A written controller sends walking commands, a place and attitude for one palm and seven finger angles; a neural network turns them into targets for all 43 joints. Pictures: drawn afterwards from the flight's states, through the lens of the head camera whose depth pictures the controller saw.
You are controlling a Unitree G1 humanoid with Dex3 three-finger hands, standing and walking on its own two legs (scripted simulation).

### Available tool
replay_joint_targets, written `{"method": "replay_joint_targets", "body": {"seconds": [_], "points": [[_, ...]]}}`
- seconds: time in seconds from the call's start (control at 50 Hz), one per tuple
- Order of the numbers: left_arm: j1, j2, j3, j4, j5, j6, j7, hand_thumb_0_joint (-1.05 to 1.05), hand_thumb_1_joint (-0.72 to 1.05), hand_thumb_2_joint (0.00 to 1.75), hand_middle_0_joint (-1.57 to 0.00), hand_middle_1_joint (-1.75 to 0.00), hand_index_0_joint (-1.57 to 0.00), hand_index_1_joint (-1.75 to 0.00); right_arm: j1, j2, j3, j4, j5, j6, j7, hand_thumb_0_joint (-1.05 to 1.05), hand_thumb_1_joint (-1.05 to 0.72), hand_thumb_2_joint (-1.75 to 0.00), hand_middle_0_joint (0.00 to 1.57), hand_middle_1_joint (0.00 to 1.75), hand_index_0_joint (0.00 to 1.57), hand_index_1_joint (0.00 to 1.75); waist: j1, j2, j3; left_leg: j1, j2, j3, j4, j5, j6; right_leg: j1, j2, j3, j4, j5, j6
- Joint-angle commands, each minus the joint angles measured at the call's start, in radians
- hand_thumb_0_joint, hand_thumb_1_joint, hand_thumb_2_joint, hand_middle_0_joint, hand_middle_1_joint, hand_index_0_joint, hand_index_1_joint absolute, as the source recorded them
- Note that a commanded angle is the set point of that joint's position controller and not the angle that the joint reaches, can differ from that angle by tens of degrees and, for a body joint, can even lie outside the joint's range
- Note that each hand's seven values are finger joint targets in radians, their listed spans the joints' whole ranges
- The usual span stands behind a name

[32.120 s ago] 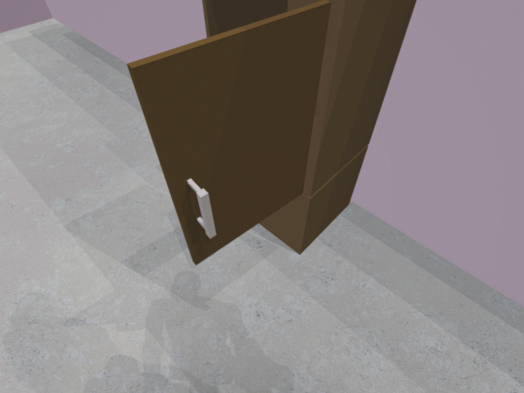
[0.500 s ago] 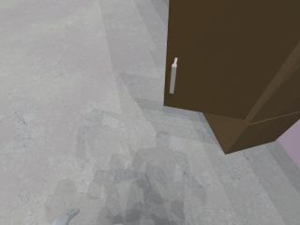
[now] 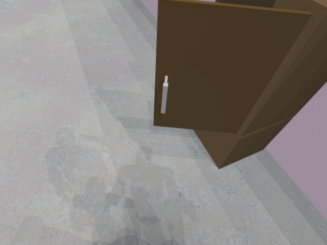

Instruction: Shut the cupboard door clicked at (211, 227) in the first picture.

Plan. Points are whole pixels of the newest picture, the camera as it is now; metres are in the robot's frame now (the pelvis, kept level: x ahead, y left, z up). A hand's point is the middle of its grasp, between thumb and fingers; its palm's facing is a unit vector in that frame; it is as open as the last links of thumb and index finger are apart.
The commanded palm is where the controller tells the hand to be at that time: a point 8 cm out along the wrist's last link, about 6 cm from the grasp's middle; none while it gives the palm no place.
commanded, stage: take the last steps up to it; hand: left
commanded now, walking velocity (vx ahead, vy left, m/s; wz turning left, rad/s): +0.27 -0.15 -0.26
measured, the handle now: (164, 95) +0.66 +0.03 -0.10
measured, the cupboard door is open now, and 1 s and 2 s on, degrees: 62 62 62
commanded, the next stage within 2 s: come to a stop and stand still in 0.54 s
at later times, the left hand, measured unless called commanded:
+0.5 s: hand out of the picture +0.12 +0.12 -0.19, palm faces -0.06 -0.99 -0.13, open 7.4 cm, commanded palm none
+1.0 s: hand (149, 182) +0.33 +0.06 -0.17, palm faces -0.14 -0.96 -0.25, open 7.4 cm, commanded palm none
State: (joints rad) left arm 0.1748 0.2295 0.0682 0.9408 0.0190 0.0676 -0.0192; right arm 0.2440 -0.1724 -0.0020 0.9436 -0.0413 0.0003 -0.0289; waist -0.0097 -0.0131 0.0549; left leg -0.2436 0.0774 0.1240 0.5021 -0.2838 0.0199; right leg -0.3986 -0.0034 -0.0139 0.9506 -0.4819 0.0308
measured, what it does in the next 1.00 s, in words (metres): walks ahead: right foot, then left foot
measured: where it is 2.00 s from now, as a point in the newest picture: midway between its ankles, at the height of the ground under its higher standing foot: outside the picture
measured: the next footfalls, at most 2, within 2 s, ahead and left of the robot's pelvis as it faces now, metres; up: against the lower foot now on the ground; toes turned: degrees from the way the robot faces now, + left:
right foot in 0.18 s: +0.04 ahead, -0.15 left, +0.00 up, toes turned -8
left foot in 0.52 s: +0.24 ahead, +0.04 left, +0.00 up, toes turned +3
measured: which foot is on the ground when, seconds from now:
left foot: down 0.00-0.18, up 0.20-0.50, down 0.52-0.92, up 0.94-1.00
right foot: up 0.00-0.16, down 0.18-0.52, up 0.54-0.88, down 0.90-1.00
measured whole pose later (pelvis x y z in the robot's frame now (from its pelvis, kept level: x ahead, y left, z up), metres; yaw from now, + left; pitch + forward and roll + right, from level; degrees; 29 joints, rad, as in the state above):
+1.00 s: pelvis +0.21 -0.12 -0.02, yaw -7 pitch +0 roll +1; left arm 0.13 0.17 0.04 0.96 0.03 0.01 0.01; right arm 0.23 -0.21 -0.07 1.02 -0.01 0.06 -0.02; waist -0.03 0.04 0.11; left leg -0.37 0.04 0.02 0.98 -0.57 -0.03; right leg -0.37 -0.06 -0.06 0.64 -0.27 0.00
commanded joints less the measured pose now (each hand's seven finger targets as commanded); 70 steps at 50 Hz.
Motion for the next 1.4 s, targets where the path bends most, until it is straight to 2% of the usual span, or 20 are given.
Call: {"method": "replay_joint_targets", "body": {"seconds": [0.0,0.12,0.14,0.16,0.2,0.28,0.46,0.48,0.5,0.52,0.58,0.68,0.84,0.88,0.92,1.18,1.2,1.22,1.28,1.38], "points": [[-0.059,0.033,0.006,-0.081,0.002,-0.022,-0.016,0.00,0.90,0.90,-0.20,-0.30,-0.20,-0.30,0.114,-0.237,-0.074,-0.007,0.000,-0.009,-0.015,0.00,-0.90,-0.90,0.20,0.30,0.20,0.30,-0.047,0.164,-0.093,0.176,0.278,-0.214,-0.192,0.244,0.123,-0.047,-0.008,-0.032,-0.112,0.009,-0.011],[0.051,0.058,0.021,-0.029,0.008,-0.039,-0.033,0.00,0.90,0.90,-0.20,-0.30,-0.20,-0.30,0.064,-0.250,-0.088,0.021,0.007,-0.013,-0.005,0.00,-0.90,-0.90,0.20,0.30,0.20,0.30,0.018,0.107,-0.061,-0.032,0.229,-0.127,-0.100,-0.064,0.047,0.275,0.024,-0.091,-0.514,0.204,-0.046],[0.112,0.107,0.035,-0.006,0.012,-0.047,-0.026,0.00,0.90,0.90,-0.20,-0.30,-0.20,-0.30,0.047,-0.216,-0.082,0.014,0.013,-0.015,0.000,0.00,-0.90,-0.90,0.20,0.30,0.20,0.30,0.052,-0.005,-0.059,-0.177,0.161,-0.050,0.016,-0.158,0.006,0.420,-0.050,0.006,-0.616,0.125,-0.080],[0.185,0.195,0.051,0.019,0.018,-0.058,-0.009,0.00,0.90,0.90,-0.20,-0.30,-0.20,-0.30,0.007,-0.130,-0.061,-0.018,0.023,-0.017,0.007,0.00,-0.90,-0.90,0.20,0.30,0.20,0.30,0.091,-0.251,-0.043,-0.396,0.009,0.085,0.267,-0.308,-0.053,0.534,-0.269,0.330,-0.743,0.000,-0.189],[0.206,0.194,0.050,0.027,0.006,-0.066,0.012,0.00,0.90,0.90,-0.20,-0.30,-0.20,-0.30,-0.116,-0.151,-0.063,-0.058,0.017,-0.011,0.004,0.00,-0.90,-0.90,0.20,0.30,0.20,0.30,0.105,-0.236,0.036,-0.512,0.008,-0.077,0.580,-0.307,-0.044,0.397,-0.340,0.474,-0.809,0.009,-0.305],[0.085,0.090,0.011,0.013,0.005,-0.093,0.019,0.00,0.90,0.90,-0.20,-0.30,-0.20,-0.30,-0.021,-0.124,-0.064,-0.004,0.007,-0.012,0.023,0.00,-0.90,-0.90,0.20,0.30,0.20,0.30,-0.002,-0.105,0.028,-0.390,0.040,-0.065,0.563,-0.111,-0.065,0.290,-0.220,0.160,-0.743,0.327,-0.257],[0.106,0.103,0.010,0.073,-0.001,-0.099,0.020,0.00,0.90,0.90,-0.20,-0.30,-0.20,-0.30,0.084,-0.112,-0.055,0.024,0.011,-0.041,0.013,0.00,-0.90,-0.90,0.20,0.30,0.20,0.30,-0.068,-0.054,-0.048,-0.024,-0.035,0.021,0.049,0.101,-0.037,0.290,-0.145,0.064,-0.486,0.688,-0.199],[0.121,0.079,0.009,0.064,-0.008,-0.095,0.019,0.00,0.90,0.90,-0.20,-0.30,-0.20,-0.30,0.199,-0.167,-0.063,0.057,0.003,-0.050,0.005,0.00,-0.90,-0.90,0.20,0.30,0.20,0.30,-0.104,0.055,-0.119,0.196,0.021,-0.073,-0.025,0.218,-0.013,0.174,-0.094,0.034,-0.299,0.595,-0.154],[0.195,0.021,0.000,0.054,-0.017,-0.091,0.014,0.00,0.90,0.90,-0.20,-0.30,-0.20,-0.30,0.303,-0.275,-0.083,0.076,-0.014,-0.057,-0.006,0.00,-0.90,-0.90,0.20,0.30,0.20,0.30,-0.114,0.299,-0.217,0.420,0.312,-0.451,-0.077,0.351,0.114,-0.072,0.029,-0.051,-0.017,0.176,-0.086],[0.162,0.048,-0.009,0.031,-0.004,-0.090,0.014,0.00,0.90,0.90,-0.20,-0.30,-0.20,-0.30,0.330,-0.310,-0.082,0.077,-0.002,-0.044,-0.017,0.00,-0.90,-0.90,0.20,0.30,0.20,0.30,-0.122,0.299,-0.208,0.381,0.451,-0.612,-0.190,0.319,0.193,-0.147,0.055,0.014,0.209,-0.145,-0.081],[0.063,0.040,0.007,0.027,0.010,-0.072,0.001,0.00,0.90,0.90,-0.20,-0.30,-0.20,-0.30,0.139,-0.202,-0.058,0.025,0.004,-0.043,-0.023,0.00,-0.90,-0.90,0.20,0.30,0.20,0.30,-0.047,0.132,0.024,0.044,0.366,-0.436,-0.273,0.125,0.160,-0.207,-0.061,0.076,0.318,0.048,-0.054],[0.116,-0.023,0.000,0.041,0.001,-0.033,0.006,0.00,0.90,0.90,-0.20,-0.30,-0.20,-0.30,0.054,-0.157,-0.042,0.022,0.010,-0.043,-0.022,0.00,-0.90,-0.90,0.20,0.30,0.20,0.30,0.021,0.120,-0.030,-0.006,0.232,-0.098,-0.207,0.560,0.109,-0.037,-0.060,0.002,0.018,0.178,-0.008],[0.118,0.023,0.007,0.005,0.007,-0.043,0.028,0.00,0.90,0.90,-0.20,-0.30,-0.20,-0.30,0.019,-0.177,-0.086,0.034,0.019,0.011,-0.010,0.00,-0.90,-0.90,0.20,0.30,0.20,0.30,0.039,0.179,-0.049,0.010,0.179,-0.069,-0.010,0.470,0.058,0.168,-0.022,-0.070,-0.400,0.377,-0.018],[0.143,0.148,0.022,0.004,0.023,-0.068,0.041,0.00,0.90,0.90,-0.20,-0.30,-0.20,-0.30,0.077,-0.091,-0.082,0.021,0.033,0.019,0.004,0.00,-0.90,-0.90,0.20,0.30,0.20,0.30,0.036,-0.133,-0.110,-0.130,-0.013,0.026,0.252,-0.016,-0.041,0.303,-0.277,0.219,-0.491,0.979,-0.114],[0.146,0.182,0.024,0.003,0.011,-0.072,0.049,0.00,0.90,0.90,-0.20,-0.30,-0.20,-0.30,0.070,-0.067,-0.080,0.006,0.040,0.049,-0.002,0.00,-0.90,-0.90,0.20,0.30,0.20,0.30,0.047,-0.200,-0.166,-0.155,-0.078,-0.119,0.604,-0.402,-0.042,0.250,-0.428,0.302,-0.557,1.110,-0.252],[0.048,0.155,0.030,-0.033,0.022,-0.059,0.057,0.00,0.90,0.90,-0.20,-0.30,-0.20,-0.30,0.003,-0.082,-0.058,-0.023,0.034,0.040,0.024,0.00,-0.90,-0.90,0.20,0.30,0.20,0.30,0.035,-0.191,-0.153,-0.092,-0.088,-0.093,0.240,-0.176,-0.065,0.241,-0.292,0.190,-0.599,0.628,-0.208],[0.065,0.195,0.019,-0.051,0.020,-0.078,0.108,0.00,0.90,0.90,-0.20,-0.30,-0.20,-0.30,0.046,-0.134,-0.078,-0.091,0.045,0.006,0.020,0.00,-0.90,-0.90,0.20,0.30,0.20,0.30,-0.026,-0.044,-0.344,-0.054,-0.105,-0.052,0.127,-0.202,-0.086,0.439,-0.322,0.261,-0.414,1.104,-0.183],[0.073,0.206,0.012,-0.081,0.009,-0.065,0.101,0.00,0.90,0.90,-0.20,-0.30,-0.20,-0.30,0.046,-0.102,-0.073,-0.117,0.041,0.004,0.017,0.00,-0.90,-0.90,0.20,0.30,0.20,0.30,-0.011,0.008,-0.335,0.022,-0.094,-0.066,-0.049,-0.069,-0.049,0.328,-0.275,0.173,-0.350,0.778,-0.145],[0.063,0.052,-0.023,-0.094,-0.007,-0.029,0.070,0.00,0.90,0.90,-0.20,-0.30,-0.20,-0.30,-0.009,-0.205,-0.072,-0.179,0.004,0.013,0.018,0.00,-0.90,-0.90,0.20,0.30,0.20,0.30,0.014,0.293,-0.036,-0.085,0.184,-0.302,-0.183,0.137,0.089,-0.006,-0.036,-0.055,-0.217,0.032,-0.032],[0.124,0.047,-0.033,-0.060,0.003,-0.033,0.048,0.00,0.90,0.90,-0.20,-0.30,-0.20,-0.30,-0.108,-0.156,-0.049,-0.191,0.012,0.012,0.016,0.00,-0.90,-0.90,0.20,0.30,0.20,0.30,0.053,0.139,0.086,-0.231,0.106,-0.223,-0.162,0.023,0.111,0.084,-0.011,0.008,-0.197,0.134,-0.044]]}}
